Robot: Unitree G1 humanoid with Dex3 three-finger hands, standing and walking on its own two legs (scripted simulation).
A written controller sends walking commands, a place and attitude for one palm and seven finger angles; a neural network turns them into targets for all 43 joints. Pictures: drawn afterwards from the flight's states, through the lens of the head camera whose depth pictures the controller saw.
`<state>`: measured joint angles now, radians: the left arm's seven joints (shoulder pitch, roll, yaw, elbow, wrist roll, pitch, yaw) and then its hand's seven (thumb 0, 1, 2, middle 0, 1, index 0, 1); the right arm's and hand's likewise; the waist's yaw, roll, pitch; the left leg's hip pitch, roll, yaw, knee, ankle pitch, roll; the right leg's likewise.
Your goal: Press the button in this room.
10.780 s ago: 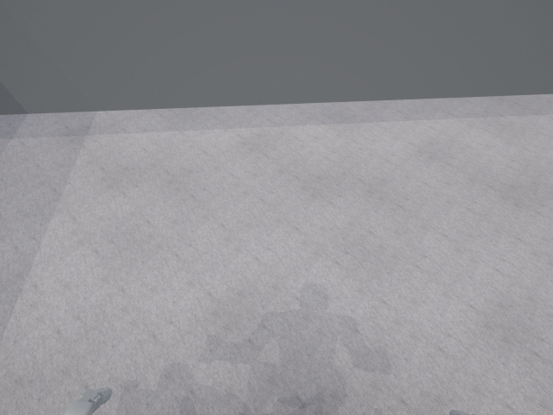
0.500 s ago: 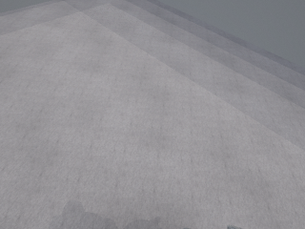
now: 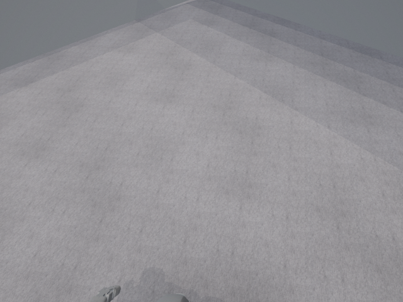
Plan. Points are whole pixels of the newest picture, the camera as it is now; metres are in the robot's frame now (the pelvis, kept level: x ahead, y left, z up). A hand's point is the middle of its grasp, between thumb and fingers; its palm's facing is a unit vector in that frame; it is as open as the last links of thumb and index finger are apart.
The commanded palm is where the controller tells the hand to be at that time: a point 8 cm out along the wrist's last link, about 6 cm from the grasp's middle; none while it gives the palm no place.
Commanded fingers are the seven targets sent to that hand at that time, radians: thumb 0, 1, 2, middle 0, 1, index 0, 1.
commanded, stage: turn or walk to find it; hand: left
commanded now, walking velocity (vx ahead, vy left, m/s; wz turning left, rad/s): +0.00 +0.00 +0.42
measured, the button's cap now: out of the picture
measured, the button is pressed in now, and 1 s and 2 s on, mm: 0 0 0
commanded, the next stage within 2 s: none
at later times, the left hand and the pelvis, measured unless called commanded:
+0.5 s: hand out of the picture -0.08 +0.24 -0.19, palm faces +0.29 -0.93 -0.24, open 7.4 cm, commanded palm none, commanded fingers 0.00 0.90 0.90 -0.20 -0.30 -0.20 -0.30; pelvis -0.04 +0.03 -0.01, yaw +13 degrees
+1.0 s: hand out of the picture -0.03 +0.21 -0.14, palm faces +0.39 -0.88 -0.28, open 7.4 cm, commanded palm none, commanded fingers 0.00 0.90 0.90 -0.20 -0.30 -0.20 -0.30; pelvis -0.06 -0.01 +0.00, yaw +25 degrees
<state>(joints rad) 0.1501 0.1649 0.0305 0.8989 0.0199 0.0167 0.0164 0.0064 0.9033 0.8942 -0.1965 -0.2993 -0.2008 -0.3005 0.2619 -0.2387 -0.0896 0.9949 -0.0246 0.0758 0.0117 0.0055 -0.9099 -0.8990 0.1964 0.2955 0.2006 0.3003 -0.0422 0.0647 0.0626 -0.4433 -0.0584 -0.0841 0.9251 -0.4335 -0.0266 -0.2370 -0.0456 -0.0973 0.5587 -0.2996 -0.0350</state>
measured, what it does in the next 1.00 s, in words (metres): steps on the spot, turning left: left foot, then right foot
